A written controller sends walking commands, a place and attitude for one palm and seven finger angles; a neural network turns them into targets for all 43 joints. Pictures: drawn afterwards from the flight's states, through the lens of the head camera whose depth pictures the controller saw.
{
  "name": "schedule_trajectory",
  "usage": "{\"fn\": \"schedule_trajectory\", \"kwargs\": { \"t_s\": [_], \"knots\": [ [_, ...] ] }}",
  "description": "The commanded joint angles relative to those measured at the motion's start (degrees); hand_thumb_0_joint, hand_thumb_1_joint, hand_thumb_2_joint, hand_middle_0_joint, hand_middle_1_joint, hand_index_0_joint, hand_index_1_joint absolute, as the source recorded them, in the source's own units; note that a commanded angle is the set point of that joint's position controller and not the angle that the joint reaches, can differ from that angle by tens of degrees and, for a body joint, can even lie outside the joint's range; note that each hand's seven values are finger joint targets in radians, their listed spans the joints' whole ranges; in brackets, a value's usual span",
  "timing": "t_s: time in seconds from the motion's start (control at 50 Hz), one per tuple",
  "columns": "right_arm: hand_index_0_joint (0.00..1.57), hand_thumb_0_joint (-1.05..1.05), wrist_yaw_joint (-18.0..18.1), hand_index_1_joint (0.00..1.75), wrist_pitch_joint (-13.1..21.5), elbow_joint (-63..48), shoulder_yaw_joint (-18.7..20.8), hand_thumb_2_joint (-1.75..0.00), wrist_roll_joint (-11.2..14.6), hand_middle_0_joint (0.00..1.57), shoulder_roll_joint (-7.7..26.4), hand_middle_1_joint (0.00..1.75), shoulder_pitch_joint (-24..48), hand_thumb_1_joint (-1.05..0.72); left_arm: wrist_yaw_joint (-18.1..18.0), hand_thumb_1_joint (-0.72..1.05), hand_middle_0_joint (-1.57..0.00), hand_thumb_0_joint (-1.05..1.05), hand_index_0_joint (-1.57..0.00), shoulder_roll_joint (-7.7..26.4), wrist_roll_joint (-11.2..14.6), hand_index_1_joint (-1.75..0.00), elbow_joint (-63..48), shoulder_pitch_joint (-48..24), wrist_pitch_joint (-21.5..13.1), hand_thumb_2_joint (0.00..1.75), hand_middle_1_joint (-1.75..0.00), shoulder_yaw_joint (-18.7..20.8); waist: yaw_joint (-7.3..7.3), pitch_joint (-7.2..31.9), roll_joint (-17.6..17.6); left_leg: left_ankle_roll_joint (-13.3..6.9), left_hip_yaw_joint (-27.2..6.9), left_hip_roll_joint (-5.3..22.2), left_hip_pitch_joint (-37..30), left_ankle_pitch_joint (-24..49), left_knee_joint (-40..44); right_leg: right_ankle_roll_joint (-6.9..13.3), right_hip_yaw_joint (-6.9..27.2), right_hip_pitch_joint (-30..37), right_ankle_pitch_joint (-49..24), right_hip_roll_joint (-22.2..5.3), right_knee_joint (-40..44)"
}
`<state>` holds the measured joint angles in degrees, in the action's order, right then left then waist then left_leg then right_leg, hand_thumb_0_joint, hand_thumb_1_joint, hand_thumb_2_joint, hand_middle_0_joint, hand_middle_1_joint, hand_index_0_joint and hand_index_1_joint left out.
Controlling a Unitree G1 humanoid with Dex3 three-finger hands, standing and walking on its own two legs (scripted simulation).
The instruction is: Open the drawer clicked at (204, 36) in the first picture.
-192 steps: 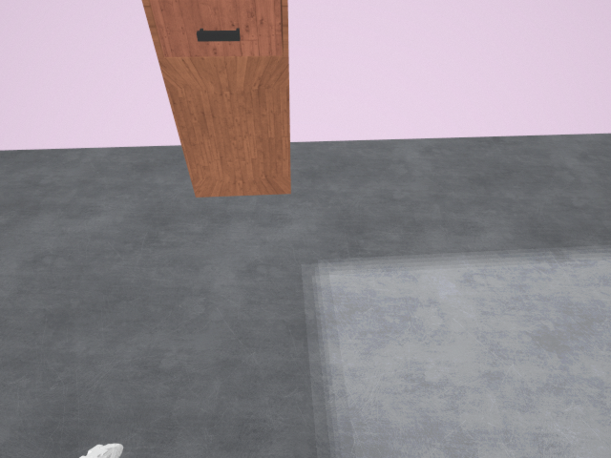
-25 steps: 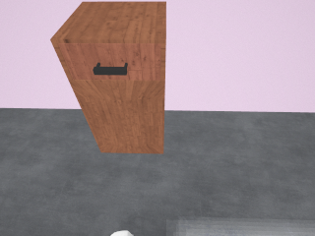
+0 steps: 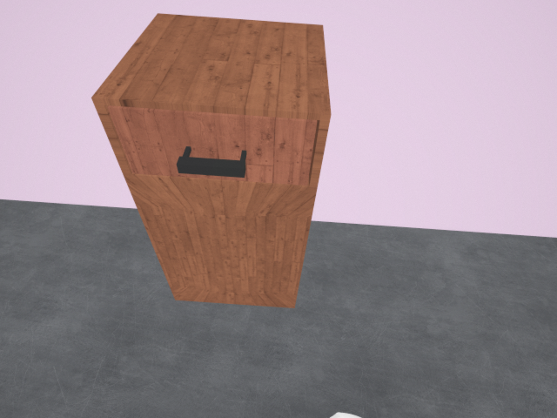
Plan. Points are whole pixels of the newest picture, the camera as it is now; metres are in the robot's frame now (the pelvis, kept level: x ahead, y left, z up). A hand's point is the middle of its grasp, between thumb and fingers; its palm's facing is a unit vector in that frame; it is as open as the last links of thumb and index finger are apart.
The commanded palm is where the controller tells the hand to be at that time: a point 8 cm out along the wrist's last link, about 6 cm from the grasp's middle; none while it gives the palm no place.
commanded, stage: come to a stop and stand still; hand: left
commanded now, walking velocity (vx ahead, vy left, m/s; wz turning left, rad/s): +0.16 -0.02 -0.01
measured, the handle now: (213, 159) +0.60 +0.18 -0.01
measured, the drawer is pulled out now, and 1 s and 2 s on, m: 0.00 0.00 0.00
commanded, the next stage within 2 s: look again from close up in 1.38 s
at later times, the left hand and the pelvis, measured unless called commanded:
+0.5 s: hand out of the picture +0.13 +0.17 -0.17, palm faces +0.07 -0.97 -0.22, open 7.3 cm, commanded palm none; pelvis +0.03 -0.01 -0.01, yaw +2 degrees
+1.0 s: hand out of the picture -0.04 +0.18 -0.17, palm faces +0.04 -0.98 -0.21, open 7.4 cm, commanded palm none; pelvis -0.01 +0.01 +0.00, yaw +1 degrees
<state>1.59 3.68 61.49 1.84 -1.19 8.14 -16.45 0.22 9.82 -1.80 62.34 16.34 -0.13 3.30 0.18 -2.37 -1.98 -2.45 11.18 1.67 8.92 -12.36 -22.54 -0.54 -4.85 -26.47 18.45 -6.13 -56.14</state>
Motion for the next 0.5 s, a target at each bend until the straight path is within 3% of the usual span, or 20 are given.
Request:
{"fn": "schedule_trajectory", "kwargs": {
  "t_s": [0.0,0.04,0.08,0.1,0.12,0.14,0.16,0.18,0.2,0.22,0.26,0.32,0.36,0.4,0.44,0.48],
  "knots": [
    [0.20,0.00,0.00,0.30,0.03,-0.34,1.42,-0.90,-0.18,0.20,7.23,0.30,-5.15,-0.90,0.02,0.90,-0.20,0.00,-0.20,-0.24,0.39,-0.30,-3.24,-0.65,-0.53,0.90,-0.30,-0.54,-0.77,-1.18,8.42,-7.10,-9.74,15.31,-0.62,12.82,10.34,-0.72,-0.30,0.31,-0.84,-0.46,10.11],
    [0.20,0.00,-0.09,0.30,-0.50,0.50,1.56,-0.90,-0.28,0.20,7.13,0.30,-6.20,-0.90,-0.07,0.90,-0.20,0.00,-0.20,0.29,0.41,-0.30,-4.09,-2.78,-0.67,0.90,-0.30,-0.54,-1.36,-2.32,8.55,-7.06,-10.52,15.21,0.45,11.46,9.31,-0.40,-0.96,2.36,-0.57,0.48,14.00],
    [0.20,0.00,0.25,0.30,-1.05,1.08,1.22,-0.90,-0.33,0.20,6.44,0.30,-4.75,-0.90,-0.48,0.90,-0.20,0.00,-0.20,-0.26,0.47,-0.30,-3.41,-1.61,-0.74,0.90,-0.30,-0.85,-0.05,-1.93,8.18,-5.44,-8.41,13.68,1.01,17.12,4.63,-0.38,-1.72,7.85,-4.21,1.97,20.62],
    [0.20,0.00,0.44,0.30,-1.22,1.45,0.93,-0.90,-0.11,0.20,5.84,0.30,-4.41,-0.90,-0.78,0.90,-0.20,0.00,-0.20,0.20,0.58,-0.30,-2.63,-0.06,-0.98,0.90,-0.30,-0.82,1.01,-1.33,6.61,-3.35,-7.08,11.77,1.84,18.90,1.06,-0.48,-1.83,12.66,-10.21,2.24,27.38],
    [0.20,0.00,0.45,0.30,-1.08,1.95,0.50,-0.90,0.29,0.20,4.50,0.30,-4.89,-0.90,-1.27,0.90,-0.20,0.00,-0.20,2.39,0.65,-0.30,-1.38,2.72,-1.47,0.90,-0.30,-0.75,2.25,0.49,2.81,-0.62,-5.80,9.33,3.30,16.34,-2.67,-0.50,0.74,18.78,-20.21,0.29,32.98],
    [0.20,0.00,0.20,0.30,-1.16,2.09,0.14,-0.90,0.90,0.20,2.73,0.30,-6.35,-0.90,-1.96,0.90,-0.20,0.00,-0.20,5.99,0.70,-0.30,-0.88,4.13,-1.90,0.90,-0.30,-0.56,1.68,3.55,-3.02,2.02,-5.02,6.61,8.46,5.51,-5.06,1.48,8.54,25.93,-37.98,-6.56,31.90],
    [0.20,0.00,-0.09,0.30,-1.69,2.51,0.18,-0.90,1.21,0.20,1.86,0.30,-8.41,-0.90,-2.21,0.90,-0.20,0.00,-0.20,8.60,1.01,-0.30,-0.59,3.65,-1.77,0.90,-0.30,-0.37,0.12,4.14,-4.19,3.50,-4.57,3.57,9.29,-7.58,-5.56,4.47,10.08,26.93,-50.97,-12.86,30.83],
    [0.20,0.00,0.12,0.30,-2.90,2.89,0.61,-0.90,1.27,0.20,1.83,0.30,-8.84,-0.90,-2.47,0.90,-0.20,0.00,-0.20,10.05,1.17,-0.30,-1.25,2.59,-1.60,0.90,-0.30,0.03,0.13,5.30,-8.11,4.30,-3.91,2.73,7.53,-12.59,-9.85,7.61,10.46,24.77,-56.68,-14.48,30.93],
    [0.20,0.00,0.38,0.30,-3.89,2.67,0.90,-0.90,1.19,0.20,2.49,0.30,-8.16,-0.90,-2.77,0.90,-0.20,0.00,-0.20,10.24,1.19,-0.30,-1.23,2.29,-1.54,0.90,-0.30,0.29,0.74,6.66,-13.64,4.59,-3.97,2.48,6.80,-18.11,-16.25,9.42,11.54,23.62,-60.34,-15.19,32.19],
    [0.20,0.00,0.59,0.30,-4.43,2.25,1.21,-0.90,1.19,0.20,3.07,0.30,-7.17,-0.90,-3.13,0.90,-0.20,0.00,-0.20,9.19,1.07,-0.30,-1.53,1.56,-1.24,0.90,-0.30,0.29,1.17,6.44,-12.65,4.42,-6.11,2.34,8.68,-20.64,-21.49,11.14,12.11,23.63,-62.74,-15.98,32.36],
    [0.20,0.00,0.59,0.30,-5.07,1.57,1.53,-0.90,1.29,0.20,2.55,0.30,-5.22,-0.90,-3.70,0.90,-0.20,0.00,-0.20,9.02,0.56,-0.30,-2.74,-0.78,-0.36,0.90,-0.30,0.91,1.29,5.54,-6.78,4.13,-8.83,1.51,12.05,-20.58,-28.98,12.77,11.34,23.17,-59.87,-16.38,32.05],
    [0.20,0.00,0.17,0.30,-6.27,-0.32,2.17,-0.90,0.88,0.20,2.75,0.30,-3.02,-0.90,-3.79,0.90,-0.20,0.00,-0.20,9.63,0.12,-0.30,-5.28,-4.00,0.43,0.90,-0.30,1.91,1.09,5.75,-3.98,4.63,-10.69,0.51,13.37,-18.49,-34.47,12.49,9.41,19.64,-49.07,-15.79,33.80],
    [0.20,0.00,-0.25,0.30,-6.59,-1.66,2.34,-0.90,0.84,0.20,2.59,0.30,-3.07,-0.90,-3.77,0.90,-0.20,0.00,-0.20,9.86,-0.08,-0.30,-6.83,-6.46,0.78,0.90,-0.30,2.17,0.24,5.82,-6.03,4.85,-10.51,0.80,11.71,-16.54,-32.48,11.56,7.66,16.09,-40.57,-14.80,35.25],
    [0.20,0.00,-0.52,0.30,-6.57,-2.78,2.38,-0.90,0.63,0.20,2.96,0.30,-2.64,-0.90,-3.49,0.90,-0.20,0.00,-0.20,10.16,-0.31,-0.30,-7.77,-7.43,1.04,0.90,-0.30,2.28,0.10,5.45,-7.36,4.80,-9.94,0.62,10.31,-15.47,-29.10,10.90,8.06,13.88,-30.71,-13.96,36.79],
    [0.20,0.00,-0.70,0.30,-6.01,-3.44,2.21,-0.90,0.61,0.20,3.09,0.30,-3.09,-0.90,-3.22,0.90,-0.20,0.00,-0.20,10.39,-0.47,-0.30,-8.03,-7.79,1.20,0.90,-0.30,2.35,-0.28,5.96,-8.17,4.67,-8.65,0.40,8.06,-13.25,-21.29,9.78,8.09,13.68,-22.85,-12.39,36.57],
    [0.20,0.00,-0.68,0.30,-5.48,-3.22,1.89,-0.90,0.42,0.20,3.78,0.30,-5.42,-0.90,-2.84,0.90,-0.20,0.00,-0.20,10.46,0.00,-0.30,-8.27,-8.19,1.65,0.90,-0.30,2.33,-1.49,6.01,-7.78,4.37,-6.64,-0.43,2.04,-5.40,-10.13,7.19,7.40,10.44,-13.55,-9.97,34.95]
  ]
}}
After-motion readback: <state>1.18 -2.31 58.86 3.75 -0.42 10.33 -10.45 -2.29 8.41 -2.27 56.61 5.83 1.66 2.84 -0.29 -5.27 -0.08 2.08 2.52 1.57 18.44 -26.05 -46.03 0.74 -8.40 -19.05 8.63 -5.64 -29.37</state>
